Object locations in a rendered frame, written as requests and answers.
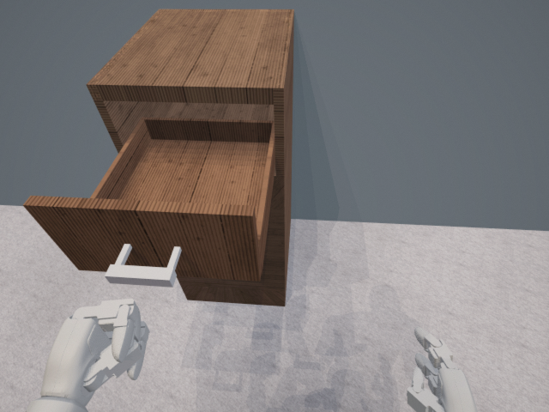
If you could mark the robot right hand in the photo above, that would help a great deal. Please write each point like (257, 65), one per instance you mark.
(448, 384)

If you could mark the robot left hand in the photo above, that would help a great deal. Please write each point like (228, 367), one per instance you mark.
(110, 331)

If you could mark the cabinet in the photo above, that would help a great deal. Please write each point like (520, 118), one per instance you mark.
(213, 64)

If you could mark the drawer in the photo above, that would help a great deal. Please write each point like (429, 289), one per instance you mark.
(202, 184)

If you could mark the handle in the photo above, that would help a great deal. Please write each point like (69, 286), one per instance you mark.
(120, 273)

